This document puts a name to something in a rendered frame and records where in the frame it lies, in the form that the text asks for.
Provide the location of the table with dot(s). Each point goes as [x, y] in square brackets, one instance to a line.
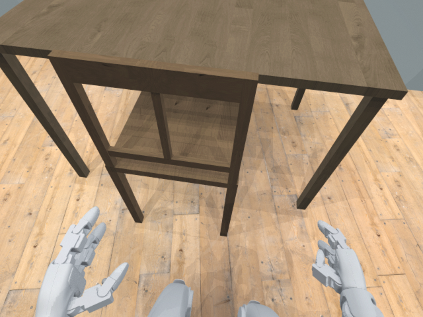
[327, 45]

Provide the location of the robot left thigh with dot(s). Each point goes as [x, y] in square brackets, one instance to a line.
[174, 301]

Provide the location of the right robot forearm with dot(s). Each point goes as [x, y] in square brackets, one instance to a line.
[356, 302]

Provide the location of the chair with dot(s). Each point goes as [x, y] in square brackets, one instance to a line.
[189, 123]

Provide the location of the robot right hand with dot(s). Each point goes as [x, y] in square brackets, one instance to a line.
[343, 270]

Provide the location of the robot right thigh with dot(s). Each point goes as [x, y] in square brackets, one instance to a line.
[255, 310]

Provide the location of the robot thigh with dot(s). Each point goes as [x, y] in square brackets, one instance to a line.
[255, 310]
[174, 301]

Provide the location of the robot left hand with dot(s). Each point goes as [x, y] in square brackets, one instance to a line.
[65, 274]

